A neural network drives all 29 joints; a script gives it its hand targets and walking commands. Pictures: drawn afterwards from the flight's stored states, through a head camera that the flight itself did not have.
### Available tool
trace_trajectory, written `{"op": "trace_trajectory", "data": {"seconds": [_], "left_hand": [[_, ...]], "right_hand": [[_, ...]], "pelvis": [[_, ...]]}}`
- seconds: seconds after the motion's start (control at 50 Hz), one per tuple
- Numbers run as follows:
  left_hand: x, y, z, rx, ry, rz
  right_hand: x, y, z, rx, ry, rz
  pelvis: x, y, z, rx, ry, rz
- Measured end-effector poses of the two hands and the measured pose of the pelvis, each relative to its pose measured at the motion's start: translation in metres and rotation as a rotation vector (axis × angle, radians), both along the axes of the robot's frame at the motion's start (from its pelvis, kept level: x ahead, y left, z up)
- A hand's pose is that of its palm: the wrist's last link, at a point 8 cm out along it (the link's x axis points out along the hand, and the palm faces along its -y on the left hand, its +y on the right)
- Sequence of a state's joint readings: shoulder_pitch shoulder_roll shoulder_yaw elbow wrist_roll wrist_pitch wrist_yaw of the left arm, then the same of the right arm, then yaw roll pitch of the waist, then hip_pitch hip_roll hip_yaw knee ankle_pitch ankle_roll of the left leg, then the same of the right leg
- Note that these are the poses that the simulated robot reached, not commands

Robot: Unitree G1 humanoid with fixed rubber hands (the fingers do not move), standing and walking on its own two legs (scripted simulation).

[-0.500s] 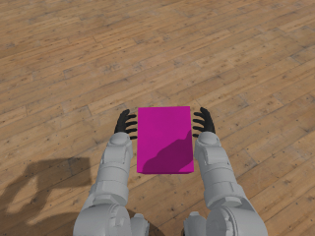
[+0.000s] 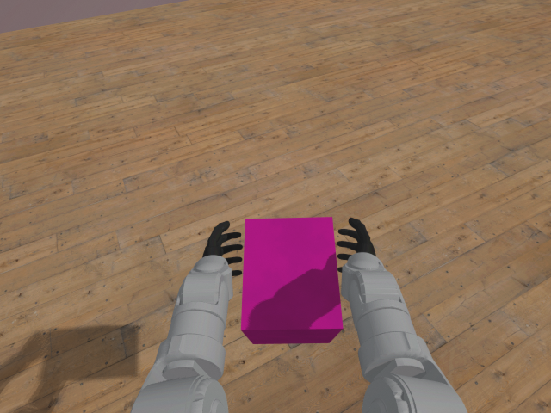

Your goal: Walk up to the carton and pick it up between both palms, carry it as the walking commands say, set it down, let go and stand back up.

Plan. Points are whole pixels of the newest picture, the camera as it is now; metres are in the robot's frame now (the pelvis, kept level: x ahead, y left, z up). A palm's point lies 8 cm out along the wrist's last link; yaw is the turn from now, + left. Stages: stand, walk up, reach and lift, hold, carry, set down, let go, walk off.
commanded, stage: reach and lift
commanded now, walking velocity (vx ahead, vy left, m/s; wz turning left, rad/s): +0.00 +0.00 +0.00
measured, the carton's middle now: (289, 285) +0.36 +0.02 -0.07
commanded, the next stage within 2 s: hold in 1.74 s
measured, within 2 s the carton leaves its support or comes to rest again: neither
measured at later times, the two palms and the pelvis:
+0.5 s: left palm (205, 263) +0.29 +0.14 +0.10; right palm (375, 270) +0.30 -0.09 +0.09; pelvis -0.02 +0.00 +0.01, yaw +0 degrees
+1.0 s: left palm (218, 232) +0.33 +0.12 +0.12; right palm (385, 248) +0.32 -0.11 +0.10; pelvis +0.00 +0.01 +0.02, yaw +0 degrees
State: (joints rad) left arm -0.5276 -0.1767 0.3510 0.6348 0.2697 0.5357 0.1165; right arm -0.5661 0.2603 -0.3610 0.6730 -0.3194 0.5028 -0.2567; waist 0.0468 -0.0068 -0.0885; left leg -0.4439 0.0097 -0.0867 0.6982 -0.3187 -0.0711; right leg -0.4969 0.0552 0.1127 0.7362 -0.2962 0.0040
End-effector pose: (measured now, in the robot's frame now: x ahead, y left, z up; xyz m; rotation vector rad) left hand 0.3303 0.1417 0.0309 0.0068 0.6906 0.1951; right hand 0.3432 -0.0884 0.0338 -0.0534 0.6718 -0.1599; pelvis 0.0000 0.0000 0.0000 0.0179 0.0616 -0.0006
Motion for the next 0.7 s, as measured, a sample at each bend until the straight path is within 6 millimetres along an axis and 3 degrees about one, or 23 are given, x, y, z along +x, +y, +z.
{"op": "trace_trajectory", "data": {"seconds": [0.14,0.42,0.56,0.7], "left_hand": [[-0.011,0.000,0.023,0.001,-0.016,-0.014],[-0.041,-0.003,0.052,0.005,-0.011,-0.009],[-0.034,-0.008,0.067,0.018,-0.006,0.010],[-0.026,-0.011,0.053,0.035,0.032,0.008]], "right_hand": [[-0.007,-0.001,0.028,-0.013,-0.018,0.008],[-0.039,-0.002,0.053,-0.017,-0.016,0.009],[-0.051,-0.006,0.045,-0.013,0.007,-0.008],[-0.053,-0.006,0.024,0.011,0.067,-0.034]], "pelvis": [[0.001,0.000,0.008,-0.002,-0.063,0.000],[-0.016,0.000,0.009,-0.001,-0.168,-0.001],[-0.025,0.002,0.008,-0.002,-0.184,-0.001],[-0.026,0.005,0.008,-0.004,-0.187,0.001]]}}
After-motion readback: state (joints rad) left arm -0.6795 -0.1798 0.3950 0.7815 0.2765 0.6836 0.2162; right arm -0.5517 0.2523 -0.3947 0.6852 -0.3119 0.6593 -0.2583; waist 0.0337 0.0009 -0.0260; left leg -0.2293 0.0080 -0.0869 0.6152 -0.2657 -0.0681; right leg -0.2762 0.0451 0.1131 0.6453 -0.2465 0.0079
